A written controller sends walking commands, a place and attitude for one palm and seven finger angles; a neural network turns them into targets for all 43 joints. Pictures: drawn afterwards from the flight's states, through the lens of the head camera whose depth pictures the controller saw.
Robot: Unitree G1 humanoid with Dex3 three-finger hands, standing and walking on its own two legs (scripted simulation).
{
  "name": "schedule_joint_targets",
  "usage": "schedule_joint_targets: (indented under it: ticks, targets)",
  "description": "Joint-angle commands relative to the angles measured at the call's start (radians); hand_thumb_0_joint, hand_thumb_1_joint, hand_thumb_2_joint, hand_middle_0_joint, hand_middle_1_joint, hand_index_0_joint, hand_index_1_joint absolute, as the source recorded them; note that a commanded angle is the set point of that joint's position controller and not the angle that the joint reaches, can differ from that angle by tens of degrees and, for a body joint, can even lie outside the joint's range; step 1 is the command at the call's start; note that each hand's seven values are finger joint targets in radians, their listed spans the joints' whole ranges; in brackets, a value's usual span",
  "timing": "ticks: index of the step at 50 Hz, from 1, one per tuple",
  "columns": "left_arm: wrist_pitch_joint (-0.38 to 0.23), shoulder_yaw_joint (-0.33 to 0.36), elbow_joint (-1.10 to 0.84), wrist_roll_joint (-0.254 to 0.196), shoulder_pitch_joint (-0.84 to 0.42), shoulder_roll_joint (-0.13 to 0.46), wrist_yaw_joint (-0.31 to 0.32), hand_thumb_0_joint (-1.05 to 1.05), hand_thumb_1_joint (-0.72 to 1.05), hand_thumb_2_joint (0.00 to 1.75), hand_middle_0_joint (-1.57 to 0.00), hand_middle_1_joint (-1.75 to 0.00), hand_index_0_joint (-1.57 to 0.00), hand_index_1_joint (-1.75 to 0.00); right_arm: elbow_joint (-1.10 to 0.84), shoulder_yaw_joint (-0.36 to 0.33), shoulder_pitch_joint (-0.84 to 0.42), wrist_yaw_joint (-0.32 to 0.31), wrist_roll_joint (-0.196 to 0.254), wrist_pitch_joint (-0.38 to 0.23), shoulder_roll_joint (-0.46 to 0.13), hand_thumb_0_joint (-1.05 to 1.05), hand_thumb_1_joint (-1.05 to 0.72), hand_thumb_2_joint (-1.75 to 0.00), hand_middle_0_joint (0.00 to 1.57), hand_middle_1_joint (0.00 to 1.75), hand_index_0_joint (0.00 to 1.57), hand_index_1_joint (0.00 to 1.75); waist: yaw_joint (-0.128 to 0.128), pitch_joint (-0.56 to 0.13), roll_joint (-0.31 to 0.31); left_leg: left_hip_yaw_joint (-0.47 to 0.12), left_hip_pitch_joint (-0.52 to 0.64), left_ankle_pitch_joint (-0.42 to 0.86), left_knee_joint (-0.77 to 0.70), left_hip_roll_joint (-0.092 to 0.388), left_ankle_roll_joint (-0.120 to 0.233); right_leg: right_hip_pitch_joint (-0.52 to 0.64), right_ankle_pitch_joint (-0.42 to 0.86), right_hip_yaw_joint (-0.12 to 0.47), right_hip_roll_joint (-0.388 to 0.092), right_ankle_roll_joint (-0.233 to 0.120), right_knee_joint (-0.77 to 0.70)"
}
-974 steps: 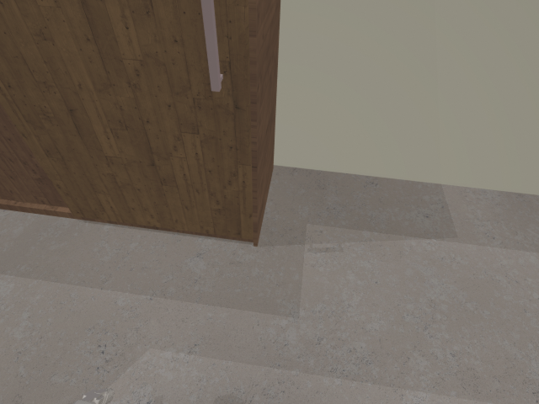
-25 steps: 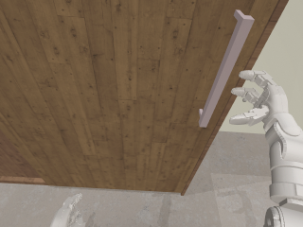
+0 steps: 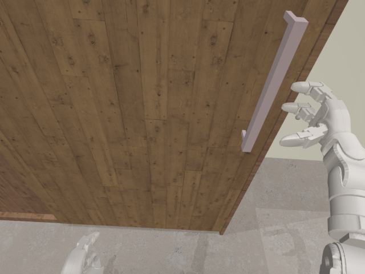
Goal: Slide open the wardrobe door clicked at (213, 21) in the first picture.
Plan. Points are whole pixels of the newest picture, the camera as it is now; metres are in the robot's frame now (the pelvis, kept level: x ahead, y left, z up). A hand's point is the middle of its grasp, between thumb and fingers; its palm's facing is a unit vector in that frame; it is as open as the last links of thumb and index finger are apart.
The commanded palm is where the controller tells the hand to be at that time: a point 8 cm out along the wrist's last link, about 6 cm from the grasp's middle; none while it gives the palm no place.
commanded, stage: feel for the door with the fingertips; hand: right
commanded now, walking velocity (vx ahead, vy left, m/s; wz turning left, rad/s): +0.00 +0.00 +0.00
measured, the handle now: (263, 93) +0.47 -0.14 +0.19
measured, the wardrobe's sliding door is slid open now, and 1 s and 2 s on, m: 0.00 0.00 0.00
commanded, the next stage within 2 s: slide the fingers in behind the handle in 0.98 s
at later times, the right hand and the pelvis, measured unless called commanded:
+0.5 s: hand (278, 112) +0.40 -0.16 +0.19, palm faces +0.00 +1.00 -0.02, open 14.0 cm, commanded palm +0.38 -0.21 +0.19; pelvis +0.00 +0.00 +0.00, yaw +1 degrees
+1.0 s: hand (271, 105) +0.42 -0.15 +0.19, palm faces -0.01 +1.00 -0.02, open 13.9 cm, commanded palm +0.40 -0.21 +0.19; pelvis +0.00 +0.00 +0.00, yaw +1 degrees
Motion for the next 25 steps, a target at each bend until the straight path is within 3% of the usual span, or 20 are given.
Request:
schedule_joint_targets:
  ticks: [1, 4, 6, 10, 11, 12, 13, 15, 17, 19, 21, 25]
  targets:
    - [-0.058, 0.052, -0.144, 0.000, -0.080, 0.113, 0.006, 0.00, 0.90, 0.90, -0.20, -0.30, -0.20, -0.30, -0.206, -0.014, -0.476, -0.004, 0.022, -0.066, -0.179, 0.00, 0.50, -0.30, 0.30, 1.20, 0.30, 1.20, 0.016, -0.256, 0.022, -0.055, 0.122, 0.207, -0.034, 0.013, 0.011, 0.035, 0.239, 0.047, -0.010, -0.017, -0.059]
    - [-0.056, 0.051, -0.148, 0.002, -0.082, 0.110, -0.002, 0.00, 0.90, 0.90, -0.20, -0.30, -0.20, -0.30, -0.222, -0.013, -0.457, -0.019, 0.023, -0.053, -0.158, 0.00, 0.50, -0.30, 0.30, 1.20, 0.30, 1.20, 0.005, -0.276, 0.011, -0.054, 0.136, 0.245, -0.021, 0.015, 0.012, 0.032, 0.270, 0.046, -0.007, -0.012, -0.056]
    - [-0.049, 0.055, -0.148, 0.005, -0.081, 0.112, -0.009, 0.00, 0.90, 0.90, -0.20, -0.30, -0.20, -0.30, -0.217, -0.031, -0.408, -0.035, 0.021, -0.046, -0.166, 0.00, 0.50, -0.30, 0.30, 1.20, 0.30, 1.20, -0.008, -0.269, 0.075, -0.051, 0.151, 0.250, -0.021, 0.013, 0.009, 0.016, 0.275, 0.042, -0.011, -0.015, -0.057]
    - [-0.043, 0.054, -0.159, 0.008, -0.095, 0.100, -0.015, 0.00, 0.90, 0.90, -0.20, -0.30, -0.20, -0.30, -0.300, -0.013, -0.461, -0.077, 0.006, -0.045, -0.133, 0.00, 0.50, -0.30, 0.30, 1.20, 0.30, 1.20, -0.006, -0.277, 0.029, -0.055, 0.152, 0.250, -0.017, 0.015, 0.008, 0.023, 0.275, 0.038, -0.009, -0.012, -0.062]
    - [-0.039, 0.058, -0.161, 0.009, -0.099, 0.102, -0.017, 0.00, 0.90, 0.90, -0.20, -0.30, -0.20, -0.30, -0.321, -0.032, -0.432, -0.088, -0.001, -0.047, -0.158, 0.00, 0.50, -0.30, 0.30, 1.20, 0.30, 1.20, -0.016, -0.295, 0.042, -0.057, 0.165, 0.258, -0.014, 0.013, 0.008, 0.032, 0.292, 0.037, -0.012, -0.013, -0.059]
    - [-0.037, 0.055, -0.163, 0.011, -0.101, 0.098, -0.017, 0.00, 0.90, 0.90, -0.20, -0.30, -0.20, -0.30, -0.329, -0.030, -0.436, -0.096, 0.000, -0.046, -0.146, 0.00, 0.50, -0.30, 0.30, 1.20, 0.30, 1.20, -0.016, -0.311, 0.043, -0.060, 0.184, 0.277, -0.013, 0.014, 0.008, 0.035, 0.304, 0.034, -0.010, -0.014, -0.061]
    - [-0.033, 0.055, -0.162, 0.010, -0.101, 0.096, -0.015, 0.00, 0.90, 0.90, -0.20, -0.30, -0.20, -0.30, -0.327, -0.044, -0.425, -0.103, -0.002, -0.042, -0.161, 0.00, 0.50, -0.30, 0.30, 1.20, 0.30, 1.20, -0.016, -0.302, 0.055, -0.061, 0.186, 0.275, -0.017, 0.012, 0.005, 0.029, 0.297, 0.030, -0.012, -0.014, -0.063]
    - [-0.031, 0.052, -0.162, 0.011, -0.106, 0.090, -0.016, 0.00, 0.90, 0.90, -0.20, -0.30, -0.20, -0.30, -0.339, -0.015, -0.437, -0.111, -0.005, -0.037, -0.121, 0.00, 0.50, -0.30, 0.30, 1.20, 0.30, 1.20, -0.012, -0.284, 0.038, -0.059, 0.178, 0.276, -0.018, 0.012, 0.006, 0.029, 0.292, 0.028, -0.010, -0.012, -0.065]
    - [-0.026, 0.054, -0.162, 0.013, -0.109, 0.092, -0.014, 0.00, 0.90, 0.90, -0.20, -0.30, -0.20, -0.30, -0.349, -0.032, -0.423, -0.119, -0.011, -0.031, -0.140, 0.00, 0.50, -0.30, 0.30, 1.20, 0.30, 1.20, -0.018, -0.292, 0.050, -0.060, 0.195, 0.300, -0.017, 0.012, 0.007, 0.036, 0.317, 0.025, -0.011, -0.014, -0.065]
    - [-0.020, 0.052, -0.158, 0.012, -0.106, 0.091, -0.011, 0.00, 0.90, 0.90, -0.20, -0.30, -0.20, -0.30, -0.327, -0.040, -0.417, -0.120, -0.012, -0.018, -0.149, 0.00, 0.50, -0.30, 0.30, 1.20, 0.30, 1.20, -0.014, -0.281, 0.062, -0.061, 0.200, 0.297, -0.022, 0.012, 0.004, 0.022, 0.302, 0.022, -0.009, -0.014, -0.069]
    - [-0.010, 0.049, -0.156, 0.010, -0.108, 0.094, -0.008, 0.00, 0.90, 0.90, -0.20, -0.30, -0.20, -0.30, -0.307, -0.005, -0.445, -0.117, -0.017, -0.008, -0.124, 0.00, 0.50, -0.30, 0.30, 1.20, 0.30, 1.20, -0.001, -0.247, 0.053, -0.059, 0.170, 0.262, -0.033, 0.010, 0.005, 0.024, 0.275, 0.024, -0.009, -0.016, -0.073]
    - [-0.012, 0.049, -0.149, 0.009, -0.101, 0.091, -0.003, 0.00, 0.90, 0.90, -0.20, -0.30, -0.20, -0.30, -0.276, 0.010, -0.488, -0.108, -0.011, -0.005, -0.107, 0.00, 0.50, -0.30, 0.30, 1.20, 0.30, 1.20, 0.012, -0.254, 0.037, -0.061, 0.156, 0.261, -0.038, 0.009, 0.007, 0.038, 0.272, 0.026, -0.005, -0.016, -0.068]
